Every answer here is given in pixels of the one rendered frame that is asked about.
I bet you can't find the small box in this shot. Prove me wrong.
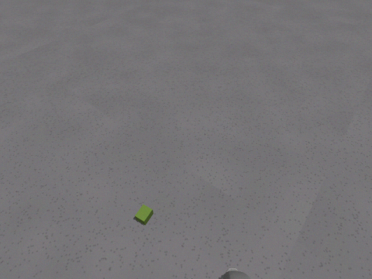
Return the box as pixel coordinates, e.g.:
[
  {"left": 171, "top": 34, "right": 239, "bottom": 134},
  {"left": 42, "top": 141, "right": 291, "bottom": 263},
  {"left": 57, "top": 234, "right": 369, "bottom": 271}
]
[{"left": 135, "top": 204, "right": 153, "bottom": 225}]

